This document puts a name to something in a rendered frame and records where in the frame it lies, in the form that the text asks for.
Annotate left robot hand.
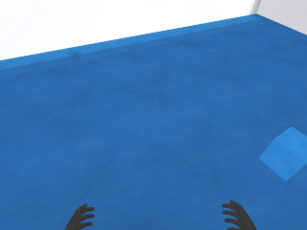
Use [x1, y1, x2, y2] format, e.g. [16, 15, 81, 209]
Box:
[64, 203, 95, 230]

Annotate right robot hand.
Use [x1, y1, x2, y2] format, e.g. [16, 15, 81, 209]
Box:
[222, 200, 257, 230]

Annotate carton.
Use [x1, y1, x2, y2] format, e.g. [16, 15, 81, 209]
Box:
[259, 126, 307, 181]

